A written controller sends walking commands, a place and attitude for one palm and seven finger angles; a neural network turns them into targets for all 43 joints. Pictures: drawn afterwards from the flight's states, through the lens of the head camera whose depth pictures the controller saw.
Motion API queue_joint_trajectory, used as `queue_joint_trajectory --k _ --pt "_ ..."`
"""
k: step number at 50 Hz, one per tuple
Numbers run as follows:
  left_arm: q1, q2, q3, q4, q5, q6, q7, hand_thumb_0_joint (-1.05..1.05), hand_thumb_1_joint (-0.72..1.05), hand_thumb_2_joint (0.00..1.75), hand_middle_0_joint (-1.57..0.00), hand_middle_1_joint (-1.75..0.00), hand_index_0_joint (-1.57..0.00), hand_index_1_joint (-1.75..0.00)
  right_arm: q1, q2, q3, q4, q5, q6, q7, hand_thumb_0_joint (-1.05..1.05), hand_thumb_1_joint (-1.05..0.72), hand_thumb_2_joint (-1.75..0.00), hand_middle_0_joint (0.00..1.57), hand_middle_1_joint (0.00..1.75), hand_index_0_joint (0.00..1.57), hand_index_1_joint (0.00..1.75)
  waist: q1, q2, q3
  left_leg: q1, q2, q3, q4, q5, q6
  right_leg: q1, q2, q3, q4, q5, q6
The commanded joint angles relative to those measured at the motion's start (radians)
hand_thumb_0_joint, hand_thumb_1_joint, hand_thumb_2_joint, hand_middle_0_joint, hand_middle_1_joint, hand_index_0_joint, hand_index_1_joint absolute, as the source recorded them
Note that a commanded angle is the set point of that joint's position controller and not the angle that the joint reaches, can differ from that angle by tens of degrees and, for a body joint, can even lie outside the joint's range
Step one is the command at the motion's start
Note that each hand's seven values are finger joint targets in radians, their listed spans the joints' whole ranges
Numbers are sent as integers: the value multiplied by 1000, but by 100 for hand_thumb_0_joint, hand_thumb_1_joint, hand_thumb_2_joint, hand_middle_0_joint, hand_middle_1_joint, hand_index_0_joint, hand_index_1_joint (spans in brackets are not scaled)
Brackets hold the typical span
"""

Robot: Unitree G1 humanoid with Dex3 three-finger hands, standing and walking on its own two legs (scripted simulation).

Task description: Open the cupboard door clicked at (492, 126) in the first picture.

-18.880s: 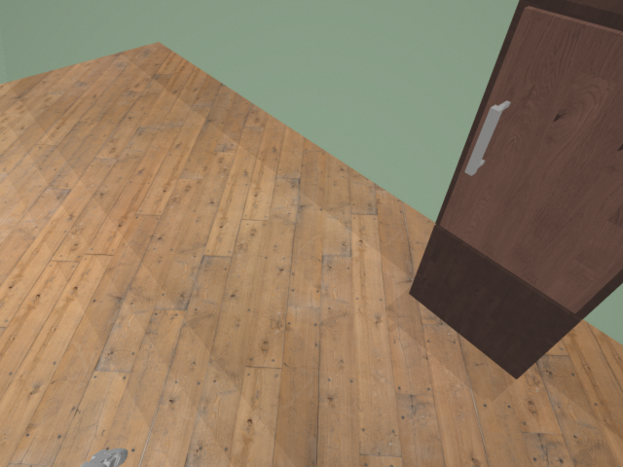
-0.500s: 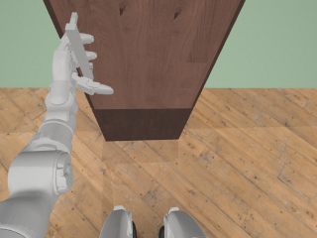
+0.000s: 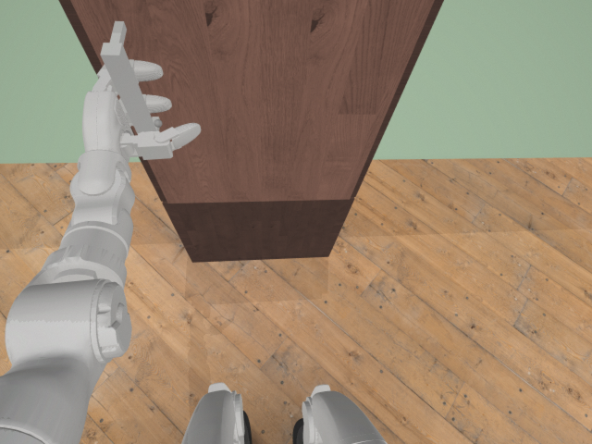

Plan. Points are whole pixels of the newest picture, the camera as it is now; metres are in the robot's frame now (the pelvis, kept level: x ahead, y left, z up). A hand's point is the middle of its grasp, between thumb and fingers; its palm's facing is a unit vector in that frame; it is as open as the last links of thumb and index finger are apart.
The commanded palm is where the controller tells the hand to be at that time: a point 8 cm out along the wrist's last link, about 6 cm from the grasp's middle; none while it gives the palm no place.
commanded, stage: close the thumb around the handle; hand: left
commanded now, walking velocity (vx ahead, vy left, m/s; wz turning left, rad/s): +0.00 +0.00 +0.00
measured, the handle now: (138, 95) +0.57 +0.16 +0.08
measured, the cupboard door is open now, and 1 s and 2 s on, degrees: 0 21 41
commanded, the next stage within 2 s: pull the door open along its arc in 0.34 s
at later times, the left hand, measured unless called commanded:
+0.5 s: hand (158, 123) +0.52 +0.14 +0.07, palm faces +0.00 -1.00 -0.02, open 5.3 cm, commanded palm +0.49 +0.18 +0.07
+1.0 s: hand (181, 206) +0.40 +0.10 +0.08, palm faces +0.07 -0.99 +0.09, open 5.7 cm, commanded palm +0.34 +0.18 +0.07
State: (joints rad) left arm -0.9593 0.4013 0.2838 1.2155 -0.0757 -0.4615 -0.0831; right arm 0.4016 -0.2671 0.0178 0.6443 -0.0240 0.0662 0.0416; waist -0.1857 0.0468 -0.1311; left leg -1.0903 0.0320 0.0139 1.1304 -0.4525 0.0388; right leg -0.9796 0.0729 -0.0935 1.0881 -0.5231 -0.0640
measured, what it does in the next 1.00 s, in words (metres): stands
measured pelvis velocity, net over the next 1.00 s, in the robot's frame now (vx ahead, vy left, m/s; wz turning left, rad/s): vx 0.02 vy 0.00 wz -0.03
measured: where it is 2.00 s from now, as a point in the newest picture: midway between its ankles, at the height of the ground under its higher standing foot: outside the picture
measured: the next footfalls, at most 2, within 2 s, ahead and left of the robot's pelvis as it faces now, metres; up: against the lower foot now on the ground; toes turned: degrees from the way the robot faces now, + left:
none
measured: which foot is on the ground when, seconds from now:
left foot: down 0.00-1.00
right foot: down 0.00-1.00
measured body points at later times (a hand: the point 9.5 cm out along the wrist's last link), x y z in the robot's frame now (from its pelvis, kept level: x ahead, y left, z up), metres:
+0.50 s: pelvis +0.00 +0.00 +0.00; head +0.14 +0.01 +0.43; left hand +0.52 +0.19 +0.08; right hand +0.00 -0.26 -0.12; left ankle +0.04 +0.10 -0.65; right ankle -0.01 -0.09 -0.65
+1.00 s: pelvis +0.02 +0.00 +0.03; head +0.09 +0.00 +0.47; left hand +0.39 +0.16 +0.07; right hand +0.11 -0.25 -0.09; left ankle +0.04 +0.10 -0.65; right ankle -0.01 -0.09 -0.65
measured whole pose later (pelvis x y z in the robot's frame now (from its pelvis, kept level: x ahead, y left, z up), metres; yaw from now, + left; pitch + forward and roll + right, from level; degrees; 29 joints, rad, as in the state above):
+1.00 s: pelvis +0.02 +0.00 +0.03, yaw -2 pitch +17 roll -1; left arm -0.26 0.07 0.10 0.53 -0.15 -0.42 0.07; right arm 0.33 -0.24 0.00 0.53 0.00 0.09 0.06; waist -0.07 0.03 -0.17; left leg -0.84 0.03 0.08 0.99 -0.45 0.04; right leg -0.76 0.07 -0.02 0.98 -0.51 -0.05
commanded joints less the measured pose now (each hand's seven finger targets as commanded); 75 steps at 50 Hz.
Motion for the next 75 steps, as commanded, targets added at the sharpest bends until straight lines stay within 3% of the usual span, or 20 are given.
queue_joint_trajectory --k 1,3,7,11,16,22,23,32,34,41,44,45,48,51,54,56,60,64,69,75 --pt "-490 174 8 -218 -3 -54 -13 0 56 76 -38 -131 -38 -131 175 -173 -56 -39 3 -10 -12 0 -90 -90 20 30 20 30 -38 86 -473 442 -20 -82 -80 315 11 116 -4 96 -159 362 43" --pt "-474 146 -11 -233 1 -57 -14 0 68 80 -38 -133 -38 -133 169 -169 -58 -39 4 -10 -9 0 -90 -90 20 30 20 30 -29 110 -497 483 -18 -84 -80 349 6 103 -3 88 -153 379 41" --pt "-445 179 20 -223 -6 -55 -14 0 90 90 -40 -135 -40 -135 167 -172 -59 -40 6 -7 -10 0 -90 -90 20 30 20 30 -26 65 -499 449 -20 -77 -73 354 9 141 -2 97 -155 409 46" --pt "-475 139 -15 -238 -4 -55 -17 0 90 90 -40 -135 -40 -135 170 -168 -59 -40 5 -7 -8 0 -90 -90 20 30 20 30 -37 90 -480 472 -19 -84 -80 352 8 111 -1 90 -155 395 43" --pt "-473 167 6 -215 -8 -49 -14 0 90 90 -40 -135 -40 -135 173 -171 -56 -35 6 -8 -11 0 -90 -90 20 30 20 30 -43 45 -469 427 -22 -78 -73 338 14 142 -2 101 -159 405 47" --pt "-445 190 27 -226 1 -51 -19 0 90 90 -40 -135 -40 -135 168 -168 -57 -41 7 -4 -12 0 -90 -90 20 30 20 30 -19 95 -515 462 -21 -76 -73 376 8 146 -4 97 -150 429 44" --pt "-455 181 17 -232 0 -52 -20 0 90 90 -40 -135 -40 -135 166 -168 -57 -39 7 -2 -13 0 -90 -90 20 30 20 30 -28 92 -508 473 -19 -80 -73 380 7 133 -3 94 -150 426 45" --pt "-204 139 26 -339 -35 -63 -35 0 90 90 -40 -135 -40 -135 133 -159 -62 -97 17 8 -1 0 -90 -90 20 30 20 30 52 74 -532 503 -24 -59 -114 422 1 229 1 86 -156 487 40" --pt "-117 107 12 -377 -44 -62 -35 0 90 90 -40 -135 -40 -135 120 -156 -68 -113 22 15 2 0 -90 -90 20 30 20 30 61 34 -516 503 -25 -53 -128 421 1 253 3 85 -167 501 42" --pt "293 5 -39 -647 -87 -50 -26 0 90 90 -40 -135 -40 -135 54 -140 -76 -190 39 12 15 0 -90 -90 20 30 20 30 136 -32 -468 509 -36 -19 -184 449 6 381 -3 88 -195 603 44" --pt "469 -27 -68 -762 -97 -36 -19 0 90 90 -40 -135 -40 -135 9 -128 -72 -219 46 12 16 0 -90 -90 20 30 20 30 158 -52 -390 491 -39 -4 -211 421 6 407 -11 93 -215 612 50" --pt "485 -57 58 -827 -164 -31 110 0 90 90 -40 -135 -40 -135 -29 -97 -67 -224 38 2 14 0 -90 -90 20 30 20 30 234 -74 -379 469 -37 3 -228 414 -4 426 -9 74 -221 570 48" --pt "639 -154 -28 -882 -109 -10 265 0 90 90 -40 -135 -40 -135 -68 -88 -58 -235 23 -15 23 0 -90 -90 20 30 20 30 213 -68 -298 459 -38 -2 -231 368 -15 386 -16 65 -218 501 48" --pt "670 -174 -64 -973 -19 -21 391 0 90 90 -40 -135 -40 -135 -93 -78 -60 -240 -2 -15 26 0 -90 -90 20 30 20 30 213 -93 -313 451 -40 -7 -213 361 -12 395 -26 81 -197 498 47" --pt "698 -258 -157 -1026 80 -16 498 0 90 90 -40 -135 -40 -135 -139 -56 -56 -243 -18 -8 30 0 -90 -90 20 30 20 30 213 -38 -316 464 -40 -9 -203 339 -15 367 -39 89 -188 466 42" --pt "722 -310 -206 -1038 106 2 552 0 90 90 -40 -135 -40 -135 -157 -49 -55 -244 -22 -7 26 0 -90 -90 20 30 20 30 203 -79 -312 462 -41 -17 -198 317 -15 372 -39 93 -200 446 41" --pt "752 -402 -278 -1075 94 43 608 0 90 90 -40 -135 -40 -135 -210 -36 -51 -247 -22 -9 11 0 -90 -90 20 30 20 30 193 -130 -310 459 -49 -16 -204 261 -17 415 -57 115 -246 436 55" --pt "783 -456 -350 -1112 126 66 631 0 90 90 -40 -135 -40 -135 -233 -18 -42 -245 -30 -20 -5 0 -90 -90 20 30 20 30 184 -136 -280 454 -53 -22 -203 240 -18 432 -79 146 -272 475 67" --pt "890 -514 -442 -1174 166 80 618 0 90 90 -40 -135 -40 -135 -240 -6 -40 -251 -36 -46 -10 0 -90 -90 20 30 20 30 176 -142 -270 449 -54 -30 -200 237 -22 458 -102 170 -283 554 76" --pt "1032 -590 -538 -1260 149 94 591 0 90 90 -40 -135 -40 -135 -255 5 -34 -263 -29 -85 -10 0 -90 -90 20 30 20 30 163 -185 -237 413 -62 -45 -191 200 -30 507 -142 234 -331 603 101"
